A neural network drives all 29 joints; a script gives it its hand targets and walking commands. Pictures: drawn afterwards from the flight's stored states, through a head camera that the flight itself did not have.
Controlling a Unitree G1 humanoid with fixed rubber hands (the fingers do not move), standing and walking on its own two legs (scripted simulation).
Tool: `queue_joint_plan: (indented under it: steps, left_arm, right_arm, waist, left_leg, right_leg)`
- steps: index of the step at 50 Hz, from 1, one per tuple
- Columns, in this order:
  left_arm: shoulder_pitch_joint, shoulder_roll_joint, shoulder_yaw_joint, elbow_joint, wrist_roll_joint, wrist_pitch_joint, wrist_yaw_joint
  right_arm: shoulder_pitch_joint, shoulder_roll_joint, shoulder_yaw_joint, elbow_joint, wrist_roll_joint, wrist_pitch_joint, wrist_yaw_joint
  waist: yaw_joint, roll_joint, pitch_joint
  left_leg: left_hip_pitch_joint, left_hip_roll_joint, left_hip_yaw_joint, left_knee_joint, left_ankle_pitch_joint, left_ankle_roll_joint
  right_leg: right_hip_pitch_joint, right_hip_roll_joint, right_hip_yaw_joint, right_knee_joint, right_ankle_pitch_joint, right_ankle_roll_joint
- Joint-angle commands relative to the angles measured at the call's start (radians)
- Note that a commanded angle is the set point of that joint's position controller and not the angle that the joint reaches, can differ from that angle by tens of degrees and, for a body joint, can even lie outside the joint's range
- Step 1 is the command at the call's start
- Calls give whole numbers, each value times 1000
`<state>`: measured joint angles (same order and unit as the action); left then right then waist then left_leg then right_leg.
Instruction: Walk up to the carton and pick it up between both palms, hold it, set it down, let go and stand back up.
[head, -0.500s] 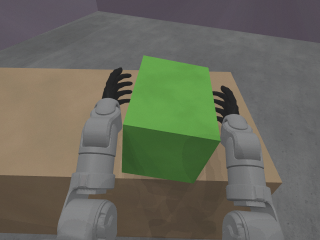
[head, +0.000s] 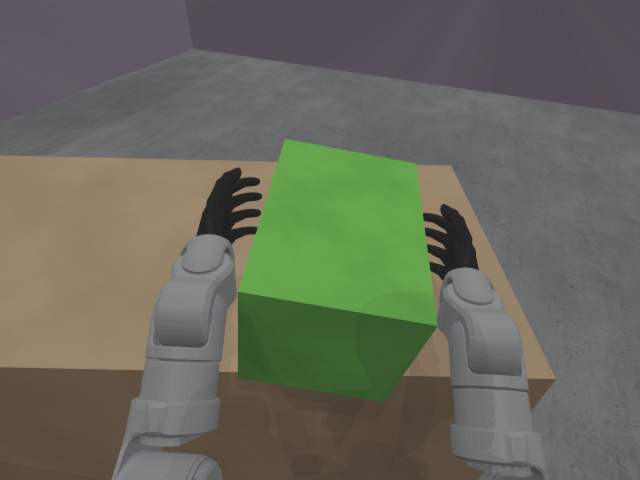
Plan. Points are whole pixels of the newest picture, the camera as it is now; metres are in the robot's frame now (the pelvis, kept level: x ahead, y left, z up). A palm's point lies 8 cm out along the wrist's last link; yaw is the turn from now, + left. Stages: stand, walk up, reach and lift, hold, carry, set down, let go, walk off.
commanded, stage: hold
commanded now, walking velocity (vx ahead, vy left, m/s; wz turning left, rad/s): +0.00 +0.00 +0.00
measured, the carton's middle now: (332, 264) +0.39 +0.00 +0.12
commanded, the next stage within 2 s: none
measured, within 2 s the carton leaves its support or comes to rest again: neither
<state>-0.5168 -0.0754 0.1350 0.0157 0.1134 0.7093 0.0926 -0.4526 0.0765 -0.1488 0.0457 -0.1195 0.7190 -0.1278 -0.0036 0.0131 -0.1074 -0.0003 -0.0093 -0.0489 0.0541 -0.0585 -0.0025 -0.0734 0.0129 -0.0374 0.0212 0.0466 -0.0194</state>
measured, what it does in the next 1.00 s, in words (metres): stands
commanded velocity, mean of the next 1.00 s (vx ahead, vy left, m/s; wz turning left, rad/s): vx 0.00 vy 0.00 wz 0.00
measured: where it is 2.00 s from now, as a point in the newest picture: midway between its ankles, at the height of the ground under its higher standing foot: outside the picture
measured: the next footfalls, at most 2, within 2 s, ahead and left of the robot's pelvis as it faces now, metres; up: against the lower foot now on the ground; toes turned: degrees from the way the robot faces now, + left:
none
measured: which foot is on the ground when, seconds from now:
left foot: down 0.00-1.00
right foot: down 0.00-1.00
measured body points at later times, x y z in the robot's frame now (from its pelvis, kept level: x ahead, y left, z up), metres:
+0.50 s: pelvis -0.01 +0.00 +0.00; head -0.03 -0.01 +0.45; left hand +0.39 +0.14 +0.21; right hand +0.39 -0.14 +0.17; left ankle -0.02 +0.12 -0.76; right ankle +0.04 -0.10 -0.76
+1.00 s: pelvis +0.00 +0.00 +0.00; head -0.03 +0.00 +0.45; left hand +0.36 +0.14 +0.20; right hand +0.35 -0.15 +0.17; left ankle -0.02 +0.12 -0.76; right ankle +0.04 -0.10 -0.76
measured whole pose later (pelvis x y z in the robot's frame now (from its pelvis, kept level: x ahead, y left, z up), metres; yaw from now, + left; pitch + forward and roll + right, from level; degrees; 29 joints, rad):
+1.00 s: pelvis +0.00 +0.00 +0.00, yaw +0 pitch +0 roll +0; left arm -0.51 -0.08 0.13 -0.02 0.11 0.72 0.10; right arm -0.44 0.07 -0.14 0.01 -0.10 0.73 -0.13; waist 0.00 0.01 -0.10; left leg 0.01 -0.01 -0.04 0.06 -0.07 0.00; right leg -0.06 0.01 -0.03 0.02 0.04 -0.01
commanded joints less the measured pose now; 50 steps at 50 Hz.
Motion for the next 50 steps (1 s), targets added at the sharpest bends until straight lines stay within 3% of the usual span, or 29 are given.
queue_joint_plan:
  steps: [1,4,8,12,18,21,27,29,31,34,36,42,50]
  left_arm:
    - [-648,-471,-431,-80,-131,-58,-127]
    - [-699,-474,-399,-35,-122,-64,-125]
    - [-774,-478,-370,9,-121,-78,-121]
    - [-827,-481,-334,64,-118,-88,-109]
    - [-861,-462,-265,136,-96,-92,-104]
    - [-853,-457,-255,158,-91,-96,-107]
    - [-804,-443,-271,104,-89,-108,-112]
    - [-756,-453,-302,63,-99,-110,-113]
    - [-727,-456,-327,10,-115,-114,-115]
    - [-660,-465,-392,-80,-139,-118,-116]
    - [-651,-464,-433,-156,-150,-113,-114]
    - [-576,-484,-496,-197,-175,-80,-117]
    - [-605,-489,-472,-147,-155,-37,-113]
  right_arm:
    - [-727,491,463,-162,149,-56,132]
    - [-789,489,441,-134,144,-61,139]
    - [-872,497,418,-86,141,-71,142]
    - [-945,483,386,-48,142,-85,135]
    - [-988,482,328,41,124,-97,128]
    - [-984,491,319,63,119,-99,122]
    - [-923,513,339,50,130,-115,111]
    - [-888,517,375,-5,140,-120,104]
    - [-866,537,415,-64,150,-123,101]
    - [-803,556,494,-166,181,-125,95]
    - [-761,561,522,-208,181,-120,93]
    - [-677,519,555,-267,180,-85,104]
    - [-688,474,490,-220,167,-47,128]
  waist:
    - [1,8,-291]
    - [12,4,-293]
    - [18,4,-306]
    - [29,6,-328]
    - [33,-18,-358]
    - [32,-25,-366]
    - [27,-21,-450]
    - [27,-18,-491]
    - [32,-56,-523]
    - [31,-49,-558]
    - [27,-54,-532]
    - [6,-39,-415]
    - [7,21,-302]
  left_leg:
    - [-189,-1,21,1,36,8]
    - [-220,10,27,12,-58,17]
    - [-273,15,36,56,-148,25]
    - [-287,17,35,92,-178,22]
    - [-287,6,41,128,-132,14]
    - [-275,-2,40,134,-65,13]
    - [-184,-16,28,131,200,8]
    - [-127,-19,21,124,313,4]
    - [-83,-21,14,113,403,8]
    - [-34,-25,2,102,525,3]
    - [0,-18,-9,76,538,2]
    - [-2,-13,-8,37,444,-5]
    - [-132,2,13,16,189,-14]
  right_leg:
    - [285,4,29,88,39,33]
    - [223,11,13,97,-118,27]
    - [160,12,11,132,-228,20]
    - [117,17,8,166,-263,17]
    - [143,9,16,187,-209,18]
    - [162,5,27,191,-130,19]
    - [277,-7,48,203,194,31]
    - [319,-8,51,207,330,40]
    - [355,-13,53,217,451,55]
    - [405,-20,57,222,637,65]
    - [403,-21,58,210,646,70]
    - [374,-10,47,152,512,61]
    - [321,11,36,85,140,28]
